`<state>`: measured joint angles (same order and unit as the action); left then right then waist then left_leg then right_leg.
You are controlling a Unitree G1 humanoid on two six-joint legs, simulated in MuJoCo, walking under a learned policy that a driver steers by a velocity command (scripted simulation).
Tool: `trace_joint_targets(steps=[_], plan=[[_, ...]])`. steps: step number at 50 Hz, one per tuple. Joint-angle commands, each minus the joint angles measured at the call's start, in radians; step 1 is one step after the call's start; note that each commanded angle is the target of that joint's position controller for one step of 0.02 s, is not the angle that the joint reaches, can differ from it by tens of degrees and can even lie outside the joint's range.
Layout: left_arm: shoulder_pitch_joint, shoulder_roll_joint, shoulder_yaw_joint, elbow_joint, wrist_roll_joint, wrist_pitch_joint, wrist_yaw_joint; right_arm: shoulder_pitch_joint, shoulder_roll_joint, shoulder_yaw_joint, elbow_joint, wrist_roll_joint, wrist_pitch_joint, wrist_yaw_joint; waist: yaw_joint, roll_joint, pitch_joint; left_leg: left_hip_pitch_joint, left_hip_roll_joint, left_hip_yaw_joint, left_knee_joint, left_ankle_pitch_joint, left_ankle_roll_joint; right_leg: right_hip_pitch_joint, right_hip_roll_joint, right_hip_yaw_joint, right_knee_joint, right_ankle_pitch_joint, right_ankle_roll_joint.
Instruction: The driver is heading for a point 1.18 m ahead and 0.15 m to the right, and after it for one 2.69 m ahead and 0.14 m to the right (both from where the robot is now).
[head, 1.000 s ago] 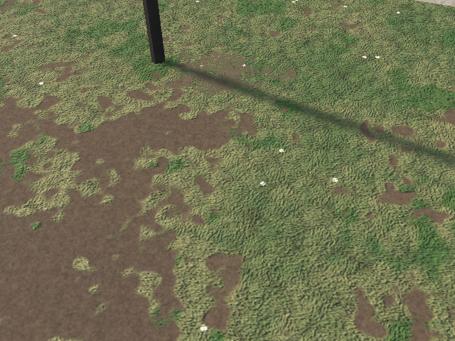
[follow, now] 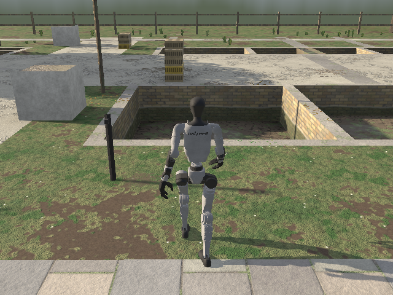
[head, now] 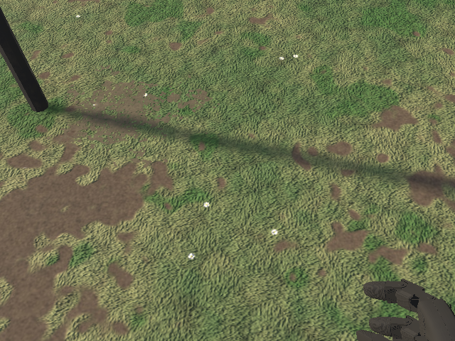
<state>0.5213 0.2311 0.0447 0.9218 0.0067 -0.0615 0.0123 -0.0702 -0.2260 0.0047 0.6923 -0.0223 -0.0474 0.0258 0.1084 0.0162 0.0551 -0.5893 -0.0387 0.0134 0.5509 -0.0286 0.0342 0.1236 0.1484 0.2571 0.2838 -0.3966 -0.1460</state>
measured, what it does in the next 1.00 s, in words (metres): walks ahead, turning right: left foot, then right foot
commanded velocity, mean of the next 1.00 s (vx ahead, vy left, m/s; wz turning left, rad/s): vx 0.50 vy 0.00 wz -0.29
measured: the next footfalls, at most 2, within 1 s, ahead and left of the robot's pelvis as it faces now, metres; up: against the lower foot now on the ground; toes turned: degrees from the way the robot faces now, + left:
left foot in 0.04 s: +0.21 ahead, +0.09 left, +0.00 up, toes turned -3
right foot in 0.56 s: +0.41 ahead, -0.18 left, +0.00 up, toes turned -19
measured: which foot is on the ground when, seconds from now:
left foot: up 0.00-0.02, down 0.04-0.56, up 0.58-1.00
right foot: down 0.00-0.04, up 0.06-0.54, down 0.56-1.00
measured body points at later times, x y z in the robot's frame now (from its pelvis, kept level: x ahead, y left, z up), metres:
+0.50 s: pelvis +0.26 -0.03 +0.01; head +0.30 -0.05 +0.46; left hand +0.54 +0.11 -0.08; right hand +0.15 -0.26 -0.13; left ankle +0.17 +0.09 -0.73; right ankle +0.37 -0.17 -0.70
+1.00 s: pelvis +0.51 -0.13 +0.01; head +0.54 -0.13 +0.46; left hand +0.52 +0.13 -0.13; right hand +0.63 -0.39 -0.10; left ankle +0.71 -0.06 -0.69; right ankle +0.37 -0.16 -0.73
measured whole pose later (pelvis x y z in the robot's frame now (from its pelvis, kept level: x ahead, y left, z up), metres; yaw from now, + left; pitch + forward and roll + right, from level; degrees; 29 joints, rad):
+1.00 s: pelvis +0.51 -0.13 +0.01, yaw -16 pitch +1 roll -2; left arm 0.46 0.22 0.03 1.00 0.02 -0.09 0.00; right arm 0.06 -0.23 -0.02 0.81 -0.03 -0.03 0.04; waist 0.06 0.04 0.04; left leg -0.60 0.08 0.06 0.65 -0.04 0.05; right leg 0.10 0.09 -0.06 0.17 -0.29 -0.07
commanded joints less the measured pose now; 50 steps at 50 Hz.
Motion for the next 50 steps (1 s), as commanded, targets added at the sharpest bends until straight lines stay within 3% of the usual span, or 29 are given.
trace_joint_targets(steps=[1, 2, 3, 4, 5, 6, 7, 8, 11, 13, 16, 19, 22, 24, 26, 27, 28, 29, 30, 31, 32, 34, 35, 39, 43, 47, 50], plan=[[-0.099, 0.192, 0.042, -0.07, -0.002, -0.023, -0.005, 0.317, -0.181, -0.062, 0.028, 0.005, -0.029, -0.037, -0.231, -0.079, -0.171, 0.561, 0.005, -0.029, -0.086, 0.006, 0.061, -0.218, -0.185, 0.079, 0.407, 1.057, 0.05], [-0.098, 0.132, 0.027, -0.102, -0.009, -0.033, -0.015, 0.47, -0.243, -0.079, 0.04, -0.021, -0.036, -0.058, -0.27, 0.014, -0.304, 0.787, 0.211, -0.223, -0.086, -0.182, 0.101, -0.348, -0.133, 0.033, 0.654, 0.713, 0.048], [0.09, 0.018, 0.005, -0.095, -0.048, -0.015, -0.007, 0.441, -0.293, -0.094, 0.03, -0.043, -0.033, -0.055, -0.159, 0.255, -0.423, 1.022, 0.511, -0.676, -0.117, -0.154, 0.261, -0.644, 0.009, -0.09, 0.979, -0.189, 0.077], [0.03, 0.146, 0.021, -0.085, 0.001, -0.002, 0.002, 0.39, -0.213, -0.091, 0.019, -0.016, -0.02, -0.045, -0.167, 0.09, -0.354, 0.874, 0.463, -0.756, -0.21, -0.376, 0.256, -0.728, -0.07, -0.119, 1.038, -0.092, 0.057], [-0.071, 0.156, 0.029, -0.096, 0.013, 0.004, -0.007, 0.311, -0.14, -0.074, 0.013, -0.009, -0.022, -0.043, -0.148, 0.02, -0.188, 0.695, 0.41, -0.594, -0.269, -0.427, 0.224, -0.727, -0.108, -0.132, 1.009, 0.026, 0.061], [-0.114, 0.142, 0.028, -0.108, 0.018, 0.008, -0.016, 0.274, -0.103, -0.065, 0.019, -0.011, -0.026, -0.037, -0.131, -0.015, -0.114, 0.584, 0.367, -0.481, -0.308, -0.347, 0.198, -0.713, -0.136, -0.148, 0.975, 0.072, 0.062], [-0.13, 0.129, 0.028, -0.111, 0.025, 0.018, -0.026, 0.286, -0.095, -0.061, 0.033, -0.012, -0.033, -0.037, -0.118, 0.006, -0.071, 0.516, 0.332, -0.383, -0.33, -0.254, 0.176, -0.701, -0.161, -0.155, 0.952, 0.081, 0.065], [-0.12, 0.112, 0.026, -0.114, 0.032, 0.031, -0.037, 0.304, -0.093, -0.06, 0.052, -0.006, -0.04, -0.037, -0.1, 0.037, -0.048, 0.451, 0.307, -0.308, -0.355, -0.206, 0.161, -0.673, -0.175, -0.167, 0.935, 0.079, 0.071], [-0.175, 0.077, 0.018, -0.146, 0.036, 0.051, -0.056, 0.352, -0.096, -0.063, 0.087, 0.01, -0.071, -0.025, -0.09, 0.052, -0.028, 0.415, 0.304, -0.18, -0.403, -0.073, 0.161, -0.708, -0.208, -0.181, 0.89, 0.115, 0.075], [-0.251, 0.072, 0.014, -0.181, 0.037, 0.055, -0.067, 0.375, -0.107, -0.067, 0.102, 0.008, -0.078, -0.022, -0.095, 0.052, -0.014, 0.427, 0.305, -0.11, -0.428, -0.022, 0.163, -0.776, -0.225, -0.188, 0.853, 0.181, 0.084], [-0.351, 0.055, 0.003, -0.22, 0.03, 0.049, -0.075, 0.42, -0.106, -0.064, 0.13, 0.001, -0.076, -0.015, -0.109, 0.046, 0.001, 0.436, 0.269, -0.004, -0.428, 0.069, 0.148, -0.805, -0.222, -0.201, 0.712, 0.299, 0.094], [-0.448, 0.035, -0.016, -0.243, 0.028, 0.037, -0.082, 0.445, -0.12, -0.062, 0.151, 0.004, -0.074, -0.01, -0.128, 0.054, 0.01, 0.413, 0.235, 0.084, -0.419, 0.122, 0.12, -0.702, -0.198, -0.266, 0.492, 0.398, 0.088], [-0.54, 0.049, -0.021, -0.269, 0.031, 0.033, -0.082, 0.514, -0.151, -0.065, 0.188, 0.006, -0.062, -0.015, -0.158, 0.058, 0.028, 0.495, 0.274, 0.081, -0.409, 0.145, 0.121, -0.664, -0.187, -0.314, 0.375, 0.346, 0.074], [-0.556, 0.062, -0.02, -0.276, 0.039, 0.029, -0.075, 0.549, -0.167, -0.066, 0.216, 0.004, -0.045, -0.021, -0.158, 0.063, 0.029, 0.588, 0.301, 0.079, -0.352, 0.261, 0.12, -0.651, -0.168, -0.337, 0.316, 0.245, 0.05], [-0.455, 0.076, -0.011, -0.241, 0.048, 0.015, -0.064, 0.561, -0.183, -0.066, 0.238, 0.006, -0.028, -0.027, -0.106, 0.076, -0.032, 0.632, 0.297, 0.105, -0.171, 0.527, 0.106, -0.498, -0.114, -0.361, 0.237, 0.177, 0.015], [-0.297, 0.098, 0.001, -0.181, 0.057, 0.003, -0.054, 0.563, -0.173, -0.061, 0.243, 0.011, -0.022, -0.028, -0.038, 0.048, -0.122, 0.581, 0.263, 0.143, 0.015, 0.541, 0.086, -0.292, -0.087, -0.365, 0.176, 0.212, -0.01], [-0.114, 0.166, 0.025, -0.134, 0.074, -0.005, -0.04, 0.545, -0.141, -0.048, 0.21, 0.015, -0.025, -0.027, 0.036, -0.019, -0.247, 0.387, 0.23, 0.156, 0.275, 0.261, 0.064, -0.019, -0.253, -0.181, 0.173, 0.134, -0.056], [-0.051, 0.28, 0.052, -0.124, 0.067, -0.001, -0.024, 0.611, -0.02, -0.02, 0.155, 0.036, -0.031, -0.008, 0.006, -0.274, -0.375, -0.028, 0.056, 0.167, 0.643, -0.468, 0.013, 0.298, -0.58, 0.326, 0.095, 0.138, -0.199], [-0.039, 0.26, 0.057, -0.12, 0.024, 0.01, -0.014, 0.521, -0.15, -0.059, 0.162, 0.017, -0.027, -0.02, 0.034, -0.133, -0.349, -0.125, 0.058, 0.012, 0.746, -0.492, 0.022, 0.24, -0.559, 0.375, 0.038, 0.225, -0.193], [-0.121, 0.216, 0.044, -0.11, 0.015, 0.006, -0.013, 0.444, -0.147, -0.062, 0.135, 0.023, -0.032, -0.017, -0.009, -0.105, -0.206, -0.156, 0.105, -0.019, 0.73, -0.394, 0.033, 0.123, -0.502, 0.193, 0.034, 0.341, -0.16], [-0.178, 0.159, 0.03, -0.11, 0.015, -0.001, -0.018, 0.428, -0.124, -0.055, 0.138, 0.026, -0.039, -0.015, -0.048, -0.072, -0.136, -0.107, 0.13, -0.022, 0.661, -0.33, 0.033, -0.011, -0.455, 0.091, 0.003, 0.434, -0.124], [-0.242, 0.096, 0.013, -0.104, 0.008, -0.015, -0.021, 0.471, -0.095, -0.053, 0.167, 0.0, -0.012, -0.009, -0.119, -0.083, -0.077, 0.011, 0.154, -0.021, 0.573, -0.289, 0.015, -0.178, -0.377, -0.041, -0.058, 0.479, -0.068], [-0.239, 0.084, 0.01, -0.098, 0.008, -0.022, -0.021, 0.484, -0.079, -0.053, 0.178, -0.007, 0.001, -0.003, -0.131, -0.082, -0.076, 0.044, 0.148, -0.014, 0.561, -0.277, 0.008, -0.212, -0.363, -0.066, -0.08, 0.495, -0.066], [-0.17, 0.106, 0.016, -0.045, -0.002, -0.039, -0.02, 0.371, -0.062, -0.056, 0.144, -0.017, 0.019, 0.013, -0.134, -0.077, -0.011, -0.04, 0.159, 0.006, 0.475, -0.156, -0.017, -0.238, -0.341, -0.13, -0.156, 0.505, -0.082], [-0.111, 0.101, 0.011, -0.007, 0.001, -0.038, -0.022, 0.207, -0.055, -0.047, 0.095, -0.009, 0.015, 0.014, -0.101, -0.074, 0.029, -0.073, 0.153, 0.026, 0.277, -0.014, -0.026, -0.211, -0.317, -0.184, -0.169, 0.543, -0.068], [-0.04, 0.121, 0.011, 0.035, 0.007, -0.038, -0.015, 0.085, -0.059, -0.039, 0.059, -0.004, 0.01, 0.012, -0.066, -0.076, 0.052, -0.048, 0.121, 0.052, 0.125, 0.033, 0.0, -0.131, -0.338, -0.201, -0.16, 0.584, -0.058], [-0.021, 0.135, 0.012, 0.063, 0.015, -0.032, -0.004, 0.049, -0.076, -0.043, 0.039, -0.005, 0.003, 0.009, -0.068, -0.071, 0.066, -0.039, 0.101, 0.056, 0.06, -0.037, 0.038, -0.037, -0.374, -0.197, -0.116, 0.665, -0.051]])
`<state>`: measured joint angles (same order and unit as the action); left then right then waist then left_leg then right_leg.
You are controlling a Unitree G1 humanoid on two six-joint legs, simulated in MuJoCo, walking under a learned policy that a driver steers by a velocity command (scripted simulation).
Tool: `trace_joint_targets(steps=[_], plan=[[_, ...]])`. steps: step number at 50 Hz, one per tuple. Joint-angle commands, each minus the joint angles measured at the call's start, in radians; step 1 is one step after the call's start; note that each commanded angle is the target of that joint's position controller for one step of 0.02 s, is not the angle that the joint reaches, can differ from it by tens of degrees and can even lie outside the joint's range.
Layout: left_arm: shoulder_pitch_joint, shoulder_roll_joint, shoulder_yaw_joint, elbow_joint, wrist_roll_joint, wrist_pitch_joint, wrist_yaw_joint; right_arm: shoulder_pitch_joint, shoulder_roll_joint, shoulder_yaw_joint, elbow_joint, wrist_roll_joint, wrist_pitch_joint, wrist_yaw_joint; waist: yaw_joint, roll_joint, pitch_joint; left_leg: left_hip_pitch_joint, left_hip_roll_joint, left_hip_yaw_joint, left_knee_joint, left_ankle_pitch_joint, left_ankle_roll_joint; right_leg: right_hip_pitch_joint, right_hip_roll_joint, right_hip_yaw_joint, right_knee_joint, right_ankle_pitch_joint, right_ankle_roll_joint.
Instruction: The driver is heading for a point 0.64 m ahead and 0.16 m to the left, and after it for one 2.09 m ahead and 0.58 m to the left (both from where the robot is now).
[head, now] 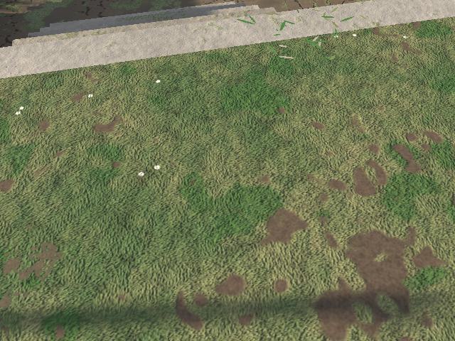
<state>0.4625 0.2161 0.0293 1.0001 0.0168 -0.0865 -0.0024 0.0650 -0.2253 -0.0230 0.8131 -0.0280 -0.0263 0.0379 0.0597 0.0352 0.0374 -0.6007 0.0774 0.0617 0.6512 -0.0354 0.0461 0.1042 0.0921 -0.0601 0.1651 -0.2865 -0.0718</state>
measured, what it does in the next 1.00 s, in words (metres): walks ahead: left foot, then right foot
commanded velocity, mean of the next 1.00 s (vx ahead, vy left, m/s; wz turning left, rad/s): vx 0.48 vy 0.00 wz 0.11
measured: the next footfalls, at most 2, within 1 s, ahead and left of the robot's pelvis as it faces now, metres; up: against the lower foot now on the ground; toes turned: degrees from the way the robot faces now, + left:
left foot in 0.08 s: +0.22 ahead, +0.10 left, +0.00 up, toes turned +4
right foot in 0.64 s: +0.52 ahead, -0.08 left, +0.00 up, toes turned -4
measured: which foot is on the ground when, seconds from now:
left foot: up 0.00-0.06, down 0.08-0.66, up 0.68-1.00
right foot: down 0.00-0.10, up 0.12-0.62, down 0.64-1.00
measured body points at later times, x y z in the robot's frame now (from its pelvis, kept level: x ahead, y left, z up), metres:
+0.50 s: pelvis +0.27 +0.03 +0.01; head +0.29 +0.04 +0.46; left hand +0.42 +0.26 -0.12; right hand +0.20 -0.20 -0.14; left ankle +0.18 +0.10 -0.74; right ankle +0.43 -0.11 -0.69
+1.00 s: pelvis +0.53 -0.01 +0.01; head +0.56 -0.01 +0.46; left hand +0.47 +0.23 -0.14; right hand +0.66 -0.24 -0.13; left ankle +0.64 +0.14 -0.68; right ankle +0.48 -0.07 -0.74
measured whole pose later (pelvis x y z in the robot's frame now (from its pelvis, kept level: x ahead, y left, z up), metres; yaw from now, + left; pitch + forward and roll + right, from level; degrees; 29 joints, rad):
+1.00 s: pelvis +0.53 -0.01 +0.01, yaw +9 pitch -1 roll -1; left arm 0.38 0.18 0.04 1.03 0.01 -0.10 0.02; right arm 0.16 -0.22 -0.06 0.92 -0.02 -0.01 0.03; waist 0.01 0.03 0.07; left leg -0.63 0.08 0.04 0.85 -0.06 0.05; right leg -0.02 0.04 -0.23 0.27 -0.25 -0.07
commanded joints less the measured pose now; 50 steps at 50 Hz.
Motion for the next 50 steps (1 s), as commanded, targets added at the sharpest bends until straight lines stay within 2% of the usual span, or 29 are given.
trace_joint_targets(steps=[1, 2, 3, 4, 5, 6, 7, 8, 9, 11, 12, 14, 17, 22, 27, 29, 30, 31, 32, 33, 34, 35, 36, 37, 39, 41, 43, 46, 50], plan=[[0.028, 0.156, 0.028, -0.01, 0.006, -0.005, 0.014, -0.071, -0.08, -0.017, -0.079, 0.0, -0.022, -0.006, -0.033, -0.091, 0.077, 0.012, -0.031, 0.017, -0.063, -0.069, 0.042, 0.0, -0.321, 0.11, 0.04, 0.636, -0.117], [0.011, 0.165, 0.03, -0.007, 0.009, -0.005, 0.017, -0.023, -0.086, -0.022, -0.066, 0.0, -0.027, -0.011, -0.058, -0.097, 0.051, 0.094, -0.059, 0.03, -0.085, -0.109, 0.059, 0.004, -0.316, 0.096, 0.105, 0.774, -0.103], [-0.003, 0.174, 0.032, -0.003, 0.011, -0.002, 0.017, 0.076, -0.1, -0.032, -0.033, -0.001, -0.033, -0.019, -0.102, -0.097, -0.004, 0.221, -0.096, 0.045, -0.112, -0.135, 0.078, -0.001, -0.301, 0.08, 0.23, 0.896, -0.089], [-0.015, 0.17, 0.029, -0.003, 0.009, 0.002, 0.016, 0.25, -0.122, -0.046, 0.028, -0.008, -0.043, -0.029, -0.173, -0.067, -0.098, 0.437, -0.111, 0.048, -0.164, -0.104, 0.103, -0.065, -0.256, 0.043, 0.433, 0.882, -0.07], [-0.005, 0.136, 0.017, -0.03, 0.001, 0.0, 0.015, 0.432, -0.201, -0.068, 0.067, -0.031, -0.051, -0.042, -0.228, 0.02, -0.226, 0.705, 0.09, -0.172, -0.176, -0.183, 0.155, -0.27, -0.203, 0.008, 0.733, 0.564, -0.051], [0.118, 0.036, 0.002, -0.035, -0.032, 0.0, 0.003, 0.467, -0.295, -0.092, 0.078, -0.033, -0.047, -0.038, -0.165, 0.259, -0.332, 0.937, 0.354, -0.686, -0.311, -0.261, 0.295, -0.625, 0.006, -0.005, 1.095, -0.187, -0.008], [0.034, 0.133, 0.025, -0.033, -0.003, 0.001, 0.007, 0.379, -0.237, -0.082, 0.068, 0.009, -0.037, -0.03, -0.149, 0.091, -0.253, 0.847, 0.307, -0.719, -0.382, -0.314, 0.263, -0.716, -0.043, 0.141, 1.162, -0.195, -0.029], [-0.044, 0.135, 0.03, -0.058, -0.005, -0.003, 0.002, 0.269, -0.18, -0.067, 0.051, 0.017, -0.038, -0.028, -0.108, 0.041, -0.113, 0.703, 0.281, -0.548, -0.395, -0.294, 0.235, -0.739, -0.097, 0.13, 1.136, -0.093, -0.034], [-0.085, 0.116, 0.026, -0.063, -0.005, -0.006, -0.001, 0.221, -0.124, -0.053, 0.049, 0.012, -0.045, -0.023, -0.089, -0.011, -0.054, 0.592, 0.239, -0.445, -0.43, -0.187, 0.211, -0.708, -0.133, 0.119, 1.082, -0.029, -0.033], [-0.074, 0.08, 0.021, -0.055, 0.016, 0.017, -0.01, 0.207, -0.071, -0.036, 0.074, 0.015, -0.057, -0.026, -0.039, 0.023, -0.018, 0.466, 0.163, -0.295, -0.469, -0.063, 0.162, -0.617, -0.172, 0.107, 0.998, 0.009, -0.014], [-0.071, 0.065, 0.019, -0.05, 0.02, 0.029, -0.016, 0.231, -0.066, -0.033, 0.089, 0.015, -0.065, -0.027, -0.034, 0.028, -0.021, 0.446, 0.151, -0.263, -0.48, -0.006, 0.161, -0.592, -0.17, 0.095, 0.985, 0.018, -0.005], [-0.103, 0.052, 0.018, -0.059, 0.021, 0.041, -0.024, 0.278, -0.086, -0.038, 0.118, 0.021, -0.077, -0.028, -0.025, 0.02, -0.007, 0.441, 0.136, -0.212, -0.504, 0.052, 0.168, -0.624, -0.18, 0.076, 0.945, 0.049, 0.012], [-0.235, 0.057, 0.017, -0.1, 0.02, 0.049, -0.028, 0.334, -0.096, -0.038, 0.145, 0.022, -0.079, -0.03, -0.047, 0.017, 0.039, 0.468, 0.117, -0.166, -0.543, 0.061, 0.165, -0.733, -0.205, 0.049, 0.836, 0.154, 0.038], [-0.423, 0.037, 0.003, -0.155, 0.008, 0.043, -0.031, 0.411, -0.091, -0.031, 0.178, 0.02, -0.077, -0.033, -0.093, 0.024, 0.064, 0.528, 0.093, -0.107, -0.54, 0.154, 0.145, -0.737, -0.183, 0.005, 0.571, 0.285, 0.052], [-0.523, 0.051, 0.003, -0.193, 0.007, 0.035, -0.026, 0.469, -0.098, -0.031, 0.214, 0.008, -0.069, -0.046, -0.116, 0.034, 0.081, 0.668, 0.141, -0.105, -0.485, 0.266, 0.152, -0.729, -0.152, -0.009, 0.442, 0.245, 0.019], [-0.504, 0.062, 0.009, -0.194, 0.007, 0.027, -0.024, 0.451, -0.109, -0.035, 0.22, 0.003, -0.066, -0.053, -0.094, 0.036, 0.074, 0.706, 0.157, -0.098, -0.428, 0.384, 0.142, -0.673, -0.131, -0.015, 0.4, 0.172, -0.011], [-0.452, 0.07, 0.015, -0.18, 0.007, 0.021, -0.019, 0.431, -0.116, -0.037, 0.22, 0.002, -0.064, -0.055, -0.066, 0.041, 0.049, 0.706, 0.155, -0.085, -0.361, 0.515, 0.13, -0.59, -0.103, -0.027, 0.377, 0.132, -0.029], [-0.343, 0.083, 0.026, -0.144, 0.009, 0.014, -0.012, 0.415, -0.123, -0.038, 0.221, 0.002, -0.061, -0.055, -0.02, 0.037, -0.006, 0.697, 0.139, -0.068, -0.235, 0.624, 0.116, -0.457, -0.069, -0.041, 0.337, 0.12, -0.049], [-0.171, 0.112, 0.042, -0.086, 0.02, 0.002, -0.002, 0.407, -0.111, -0.033, 0.218, 0.008, -0.059, -0.052, 0.047, -0.002, -0.096, 0.601, 0.095, -0.043, -0.035, 0.573, 0.096, -0.223, -0.073, -0.025, 0.289, 0.155, -0.078], [0.015, 0.201, 0.066, -0.056, 0.047, -0.007, 0.012, 0.403, -0.075, -0.02, 0.181, 0.019, -0.062, -0.048, 0.104, -0.105, -0.234, 0.384, 0.037, -0.011, 0.272, 0.224, 0.076, 0.047, -0.31, 0.233, 0.272, 0.066, -0.131], [0.031, 0.274, 0.085, -0.054, 0.043, 0.002, 0.007, 0.532, 0.019, -0.006, 0.177, 0.056, -0.058, -0.042, 0.04, -0.314, -0.34, 0.05, -0.148, 0.006, 0.604, -0.51, 0.043, 0.25, -0.563, 0.69, 0.139, -0.001, -0.26], [-0.061, 0.203, 0.073, -0.07, 0.009, 0.014, 0.001, 0.438, -0.1, -0.036, 0.186, 0.028, -0.048, -0.051, 0.029, -0.106, -0.236, -0.018, -0.082, -0.117, 0.65, -0.444, 0.061, 0.129, -0.503, 0.644, 0.101, -0.085, -0.214], [-0.167, 0.142, 0.055, -0.088, 0.003, 0.01, -0.002, 0.362, -0.094, -0.04, 0.162, 0.027, -0.053, -0.044, -0.008, -0.085, -0.103, -0.018, -0.043, -0.124, 0.613, -0.338, 0.064, -0.023, -0.464, 0.483, 0.067, -0.052, -0.175], [-0.213, 0.094, 0.043, -0.089, 0.006, 0.002, -0.005, 0.339, -0.069, -0.037, 0.162, 0.027, -0.052, -0.041, -0.033, -0.063, -0.043, 0.021, -0.01, -0.12, 0.566, -0.276, 0.061, -0.132, -0.421, 0.371, 0.026, 0.045, -0.139], [-0.218, 0.05, 0.029, -0.069, 0.001, -0.012, 0.005, 0.356, -0.038, -0.038, 0.173, 0.001, -0.025, -0.028, -0.076, -0.098, -0.005, 0.093, 0.017, -0.114, 0.511, -0.234, 0.043, -0.24, -0.353, 0.21, -0.009, 0.151, -0.081], [-0.169, 0.056, 0.029, -0.048, -0.004, -0.03, 0.009, 0.341, -0.02, -0.041, 0.164, -0.001, -0.004, -0.017, -0.089, -0.095, -0.003, 0.086, 0.015, -0.102, 0.504, -0.206, 0.033, -0.249, -0.343, 0.137, -0.021, 0.252, -0.074], [-0.139, 0.076, 0.034, -0.037, -0.006, -0.038, 0.012, 0.279, -0.016, -0.043, 0.14, -0.001, 0.009, -0.009, -0.091, -0.093, 0.017, 0.015, 0.027, -0.089, 0.483, -0.144, 0.023, -0.237, -0.335, 0.07, -0.036, 0.3, -0.067], [-0.117, 0.069, 0.027, -0.03, -0.004, -0.038, 0.021, 0.188, -0.011, -0.04, 0.1, 0.001, 0.013, -0.008, -0.096, -0.093, 0.051, -0.02, 0.015, -0.043, 0.364, -0.06, 0.002, -0.241, -0.313, -0.054, 0.012, 0.649, -0.058], [-0.094, 0.087, 0.025, -0.024, -0.008, -0.024, 0.037, 0.068, 0.016, -0.02, 0.055, 0.003, 0.009, -0.004, -0.064, -0.12, 0.041, 0.079, -0.034, 0.051, 0.085, 0.047, 0.008, -0.217, -0.288, -0.16, 0.084, 0.792, -0.041]])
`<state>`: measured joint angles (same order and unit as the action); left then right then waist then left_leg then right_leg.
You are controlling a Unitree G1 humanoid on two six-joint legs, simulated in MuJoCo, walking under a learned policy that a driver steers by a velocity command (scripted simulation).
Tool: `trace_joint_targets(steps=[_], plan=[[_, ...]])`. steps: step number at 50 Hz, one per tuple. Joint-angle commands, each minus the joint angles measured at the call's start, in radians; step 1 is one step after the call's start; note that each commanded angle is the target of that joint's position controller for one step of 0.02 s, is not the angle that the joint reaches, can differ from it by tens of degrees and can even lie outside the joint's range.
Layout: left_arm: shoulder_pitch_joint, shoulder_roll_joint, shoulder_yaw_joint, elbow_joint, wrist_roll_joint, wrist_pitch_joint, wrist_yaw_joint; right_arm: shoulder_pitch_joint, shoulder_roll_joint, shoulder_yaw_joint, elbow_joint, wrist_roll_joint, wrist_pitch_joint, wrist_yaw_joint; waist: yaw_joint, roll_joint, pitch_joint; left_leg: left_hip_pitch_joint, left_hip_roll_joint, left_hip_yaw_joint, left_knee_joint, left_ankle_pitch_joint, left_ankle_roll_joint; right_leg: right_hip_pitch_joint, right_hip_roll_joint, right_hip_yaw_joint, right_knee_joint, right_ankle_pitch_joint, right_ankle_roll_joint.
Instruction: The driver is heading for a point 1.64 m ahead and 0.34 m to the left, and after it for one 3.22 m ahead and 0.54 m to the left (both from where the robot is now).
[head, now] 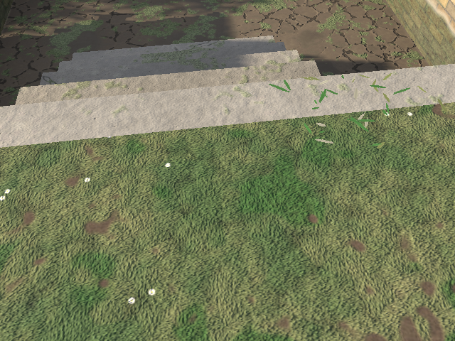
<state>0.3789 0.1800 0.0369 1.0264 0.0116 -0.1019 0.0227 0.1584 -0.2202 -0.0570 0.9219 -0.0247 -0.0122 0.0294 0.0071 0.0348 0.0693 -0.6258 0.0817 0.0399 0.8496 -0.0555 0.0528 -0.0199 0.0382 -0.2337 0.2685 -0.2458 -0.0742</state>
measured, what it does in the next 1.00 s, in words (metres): walks ahead, turning left: left foot, then right foot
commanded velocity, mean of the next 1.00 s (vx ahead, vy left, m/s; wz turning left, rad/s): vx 0.07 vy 0.00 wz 0.34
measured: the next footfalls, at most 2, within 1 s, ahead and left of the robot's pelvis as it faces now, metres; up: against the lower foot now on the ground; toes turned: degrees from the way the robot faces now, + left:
left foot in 0.16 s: +0.21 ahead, +0.08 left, +0.00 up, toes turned +9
right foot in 0.74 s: +0.18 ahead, -0.10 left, +0.00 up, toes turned +20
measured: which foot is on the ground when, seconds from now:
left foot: up 0.00-0.14, down 0.16-0.74, up 0.76-0.96, down 0.98-1.00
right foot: down 0.00-0.16, up 0.18-0.72, down 0.74-1.00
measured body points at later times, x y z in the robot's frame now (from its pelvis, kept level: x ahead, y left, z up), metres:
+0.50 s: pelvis +0.11 +0.02 -0.01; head +0.14 +0.05 +0.44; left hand +0.16 +0.30 -0.15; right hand +0.25 -0.23 -0.12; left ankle +0.17 +0.07 -0.74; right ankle +0.18 -0.15 -0.68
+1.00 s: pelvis +0.13 -0.02 +0.00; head +0.14 -0.03 +0.45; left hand +0.13 +0.23 -0.14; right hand +0.28 -0.24 -0.15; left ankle +0.07 +0.09 -0.75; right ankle +0.14 -0.12 -0.74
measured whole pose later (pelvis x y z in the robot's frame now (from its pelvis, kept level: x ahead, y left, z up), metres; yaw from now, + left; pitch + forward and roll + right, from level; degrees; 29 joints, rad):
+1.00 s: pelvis +0.13 -0.02 +0.00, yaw +20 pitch -1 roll +0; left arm 0.22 0.19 0.01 0.92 0.01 -0.02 0.04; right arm 0.20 -0.23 -0.04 0.96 -0.01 0.03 -0.03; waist -0.01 0.03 0.03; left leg -0.16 -0.02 -0.08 0.41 -0.23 -0.01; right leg -0.16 0.04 0.00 0.43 -0.26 -0.04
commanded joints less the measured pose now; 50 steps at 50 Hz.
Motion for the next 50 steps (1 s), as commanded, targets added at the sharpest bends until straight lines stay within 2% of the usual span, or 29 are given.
trace_joint_targets(steps=[1, 5, 6, 7, 8, 9, 10, 11, 12, 13, 14, 15, 17, 19, 22, 25, 30, 33, 35, 36, 37, 38, 39, 40, 41, 43, 46, 48, 50], plan=[[0.003, 0.131, 0.02, -0.046, -0.003, -0.004, 0.016, -0.034, 0.008, 0.015, -0.06, -0.003, -0.005, 0.004, -0.005, -0.124, -0.002, 0.118, -0.051, 0.089, -0.147, 0.068, 0.007, -0.06, -0.242, 0.007, 0.007, 0.775, -0.04], [-0.012, 0.161, 0.036, -0.052, -0.002, 0.023, 0.035, 0.057, -0.043, 0.0, -0.055, -0.019, -0.011, -0.001, -0.043, -0.154, -0.065, 0.226, -0.11, 0.109, -0.213, -0.085, 0.071, 0.024, -0.286, 0.001, 0.232, 0.952, -0.042], [-0.023, 0.168, 0.041, -0.06, -0.002, 0.032, 0.036, 0.114, -0.06, -0.01, -0.042, -0.022, -0.019, -0.004, -0.064, -0.14, -0.101, 0.282, -0.131, 0.104, -0.26, -0.1, 0.094, 0.029, -0.287, 0.002, 0.358, 0.928, -0.037], [-0.039, 0.178, 0.047, -0.069, -0.006, 0.042, 0.032, 0.199, -0.081, -0.021, -0.02, -0.027, -0.033, -0.011, -0.112, -0.09, -0.149, 0.394, -0.139, 0.084, -0.377, 0.009, 0.12, -0.009, -0.265, -0.009, 0.556, 0.792, -0.008], [-0.01, 0.17, 0.047, -0.098, -0.008, 0.045, 0.026, 0.246, -0.181, -0.048, -0.025, -0.027, -0.046, -0.023, -0.123, 0.045, -0.223, 0.58, 0.036, -0.128, -0.38, 0.449, 0.175, -0.19, -0.193, -0.016, 0.842, 0.359, 0.04], [0.07, 0.098, 0.038, -0.139, -0.016, 0.058, 0.019, 0.203, -0.275, -0.076, -0.049, 0.001, -0.025, -0.03, -0.041, 0.209, -0.32, 0.787, 0.305, -0.527, -0.361, 0.955, 0.384, -0.489, 0.021, 0.068, 1.174, -0.419, 0.092], [0.043, 0.122, 0.034, -0.142, 0.008, 0.068, 0.015, 0.21, -0.272, -0.079, -0.07, 0.039, -0.006, -0.03, -0.071, 0.066, -0.379, 0.739, 0.313, -0.538, -0.433, 0.756, 0.426, -0.529, -0.03, 0.241, 1.189, -0.383, 0.095], [-0.031, 0.118, 0.035, -0.156, 0.005, 0.072, 0.012, 0.136, -0.209, -0.065, -0.085, 0.034, 0.006, -0.039, -0.06, 0.005, -0.249, 0.618, 0.276, -0.472, -0.48, 0.504, 0.398, -0.57, -0.062, 0.252, 1.171, -0.313, 0.098], [-0.08, 0.118, 0.037, -0.162, 0.006, 0.073, 0.014, 0.08, -0.148, -0.047, -0.089, 0.028, 0.015, -0.044, -0.033, -0.048, -0.119, 0.478, 0.21, -0.406, -0.532, 0.362, 0.332, -0.572, -0.091, 0.256, 1.068, -0.248, 0.099], [-0.108, 0.132, 0.042, -0.179, 0.018, 0.081, 0.017, 0.064, -0.12, -0.039, -0.089, 0.028, 0.018, -0.049, -0.015, -0.036, -0.083, 0.419, 0.151, -0.361, -0.55, 0.3, 0.28, -0.551, -0.107, 0.264, 0.983, -0.201, 0.101], [-0.086, 0.127, 0.043, -0.174, 0.03, 0.097, 0.017, 0.05, -0.108, -0.036, -0.095, 0.024, 0.018, -0.051, 0.002, -0.021, -0.089, 0.382, 0.11, -0.323, -0.559, 0.272, 0.251, -0.509, -0.103, 0.261, 0.943, -0.168, 0.104], [-0.072, 0.117, 0.041, -0.171, 0.032, 0.111, 0.016, 0.053, -0.116, -0.037, -0.098, 0.016, 0.014, -0.047, 0.006, -0.014, -0.111, 0.37, 0.091, -0.31, -0.556, 0.285, 0.235, -0.483, -0.089, 0.256, 0.924, -0.147, 0.106], [-0.07, 0.104, 0.037, -0.179, 0.022, 0.126, 0.015, 0.06, -0.15, -0.046, -0.104, 0.011, 0.005, -0.039, 0.012, -0.008, -0.147, 0.378, 0.069, -0.307, -0.554, 0.276, 0.213, -0.477, -0.079, 0.261, 0.877, -0.125, 0.113], [-0.109, 0.114, 0.039, -0.198, 0.02, 0.135, 0.015, 0.069, -0.171, -0.053, -0.112, 0.012, 0.008, -0.037, -0.001, 0.016, -0.155, 0.388, 0.056, -0.333, -0.567, 0.149, 0.188, -0.5, -0.079, 0.272, 0.825, -0.104, 0.121], [-0.161, 0.134, 0.043, -0.219, 0.018, 0.146, 0.017, 0.082, -0.172, -0.053, -0.121, 0.01, 0.021, -0.04, -0.025, 0.055, -0.147, 0.409, 0.047, -0.378, -0.603, -0.092, 0.16, -0.532, -0.078, 0.283, 0.754, -0.088, 0.131], [-0.191, 0.138, 0.042, -0.229, 0.013, 0.148, 0.018, 0.101, -0.168, -0.05, -0.12, 0.005, 0.028, -0.042, -0.045, 0.072, -0.132, 0.424, 0.054, -0.418, -0.629, -0.225, 0.154, -0.527, -0.074, 0.286, 0.685, -0.1, 0.127], [-0.185, 0.131, 0.033, -0.228, 0.001, 0.138, 0.019, 0.096, -0.159, -0.042, -0.114, -0.007, 0.032, -0.042, -0.051, 0.077, -0.117, 0.415, 0.064, -0.44, -0.623, -0.23, 0.168, -0.426, -0.045, 0.271, 0.554, -0.163, 0.092], [-0.137, 0.128, 0.028, -0.216, -0.009, 0.13, 0.023, 0.084, -0.154, -0.036, -0.106, -0.009, 0.037, -0.04, -0.04, 0.08, -0.111, 0.391, 0.07, -0.455, -0.607, -0.17, 0.169, -0.314, -0.016, 0.25, 0.42, -0.195, 0.06], [-0.064, 0.115, 0.023, -0.19, -0.011, 0.122, 0.027, 0.074, -0.151, -0.031, -0.097, 0.003, 0.044, -0.044, -0.005, 0.063, -0.105, 0.363, 0.054, -0.451, -0.575, -0.138, 0.14, -0.195, 0.0, 0.231, 0.206, -0.107, 0.03], [-0.039, 0.116, 0.021, -0.18, -0.007, 0.114, 0.029, 0.078, -0.142, -0.027, -0.093, 0.011, 0.046, -0.047, 0.007, 0.043, -0.095, 0.318, 0.027, -0.435, -0.554, -0.169, 0.1, -0.115, -0.013, 0.248, 0.057, -0.015, 0.012], [-0.065, 0.162, 0.026, -0.191, 0.009, 0.105, 0.034, 0.103, -0.101, -0.014, -0.094, 0.018, 0.041, -0.05, -0.021, -0.063, -0.091, 0.26, -0.029, -0.378, -0.477, -0.257, 0.046, -0.07, -0.135, 0.387, -0.04, -0.041, -0.014], [-0.128, 0.221, 0.03, -0.226, 0.021, 0.098, 0.032, 0.119, -0.064, -0.004, -0.097, 0.037, 0.036, -0.048, -0.045, -0.204, -0.094, 0.193, -0.167, -0.223, -0.338, -0.33, -0.004, -0.087, -0.336, 0.634, -0.115, -0.046, -0.091], [-0.188, 0.193, 0.021, -0.225, 0.023, 0.091, 0.023, 0.066, -0.121, -0.019, -0.091, 0.015, 0.032, -0.05, -0.032, -0.193, -0.027, 0.269, -0.181, -0.147, -0.219, -0.394, -0.013, -0.265, -0.398, 0.624, -0.098, 0.123, -0.156], [-0.216, 0.145, 0.006, -0.225, 0.017, 0.08, 0.02, 0.067, -0.116, -0.018, -0.08, 0.01, 0.032, -0.045, -0.052, -0.152, -0.033, 0.327, -0.156, -0.156, -0.16, -0.361, -0.02, -0.278, -0.346, 0.558, -0.079, 0.206, -0.152], [-0.226, 0.134, 0.001, -0.213, 0.012, 0.074, 0.02, 0.077, -0.1, -0.016, -0.065, 0.012, 0.032, -0.043, -0.059, -0.149, -0.035, 0.337, -0.153, -0.148, -0.15, -0.329, -0.027, -0.262, -0.293, 0.489, -0.057, 0.255, -0.123], [-0.205, 0.147, 0.0, -0.195, 0.006, 0.07, 0.023, 0.092, -0.093, -0.012, -0.04, 0.004, 0.034, -0.042, -0.052, -0.18, -0.052, 0.329, -0.141, -0.119, -0.17, -0.312, -0.044, -0.162, -0.23, 0.409, 0.011, 0.449, -0.094], [-0.125, 0.158, -0.001, -0.15, 0.006, 0.072, 0.021, 0.062, -0.065, 0.003, -0.017, 0.021, 0.034, -0.056, -0.009, -0.168, -0.089, 0.356, -0.126, -0.081, -0.33, -0.291, -0.059, -0.031, -0.222, 0.391, 0.1, 0.684, -0.089], [-0.122, 0.171, 0.005, -0.131, 0.002, 0.079, 0.021, 0.074, -0.068, 0.009, 0.008, 0.026, 0.032, -0.064, -0.02, -0.154, -0.1, 0.455, -0.103, -0.09, -0.494, -0.097, -0.059, -0.034, -0.206, 0.389, 0.124, 0.665, -0.048], [-0.105, 0.168, 0.007, -0.128, 0.0, 0.077, 0.014, 0.077, -0.126, 0.002, 0.025, 0.011, 0.026, -0.069, 0.003, -0.106, -0.119, 0.585, -0.019, -0.171, -0.486, 0.121, -0.054, -0.113, -0.169, 0.389, 0.11, 0.448, 0.0]])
